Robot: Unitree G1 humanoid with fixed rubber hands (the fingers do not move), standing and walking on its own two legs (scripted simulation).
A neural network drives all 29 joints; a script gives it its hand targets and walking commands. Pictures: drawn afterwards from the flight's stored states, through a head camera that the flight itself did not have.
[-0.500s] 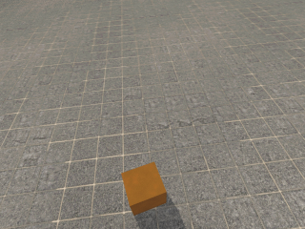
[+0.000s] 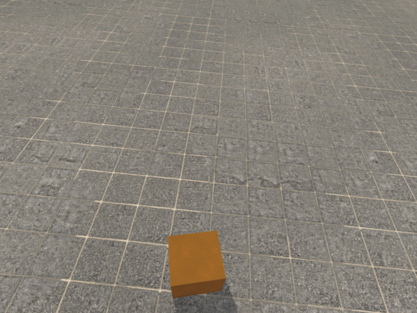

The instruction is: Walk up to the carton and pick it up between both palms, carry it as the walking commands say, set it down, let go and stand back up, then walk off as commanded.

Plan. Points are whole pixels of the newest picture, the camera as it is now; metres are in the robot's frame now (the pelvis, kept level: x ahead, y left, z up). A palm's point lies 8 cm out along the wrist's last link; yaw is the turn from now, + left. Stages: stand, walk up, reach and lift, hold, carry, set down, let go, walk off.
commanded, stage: walk up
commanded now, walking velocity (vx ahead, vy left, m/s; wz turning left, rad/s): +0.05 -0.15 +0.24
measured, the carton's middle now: (195, 264) +0.43 +0.03 -0.66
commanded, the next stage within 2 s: stand in 1.50 s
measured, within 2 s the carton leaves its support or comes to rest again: neither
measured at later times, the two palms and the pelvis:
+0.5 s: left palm out of the picture +0.05 +0.22 -0.14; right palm out of the picture +0.11 -0.24 -0.13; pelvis +0.04 -0.01 +0.00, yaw +9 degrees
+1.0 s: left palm out of the picture +0.04 +0.20 -0.12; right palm out of the picture +0.08 -0.22 -0.13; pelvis +0.06 -0.01 +0.02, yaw +8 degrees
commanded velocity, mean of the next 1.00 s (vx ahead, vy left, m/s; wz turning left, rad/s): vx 0.00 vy -0.01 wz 0.11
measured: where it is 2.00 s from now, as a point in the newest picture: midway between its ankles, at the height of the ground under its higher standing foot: outside the picture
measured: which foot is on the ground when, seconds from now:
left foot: down 0.00-0.20, up 0.22-0.46, down 0.48-1.00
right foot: down 0.00-0.02, up 0.04-0.20, down 0.22-0.50, up 0.52-0.72, down 0.74-1.00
